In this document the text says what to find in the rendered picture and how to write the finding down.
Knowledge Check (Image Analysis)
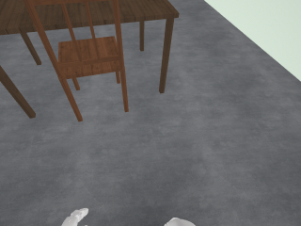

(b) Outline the chair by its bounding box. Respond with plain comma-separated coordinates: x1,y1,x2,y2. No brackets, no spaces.
23,0,129,121

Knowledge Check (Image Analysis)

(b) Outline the left robot hand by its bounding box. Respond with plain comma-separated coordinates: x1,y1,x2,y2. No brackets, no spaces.
61,208,88,226

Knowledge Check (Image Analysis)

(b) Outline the table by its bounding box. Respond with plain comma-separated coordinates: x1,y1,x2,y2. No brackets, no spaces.
0,0,180,119

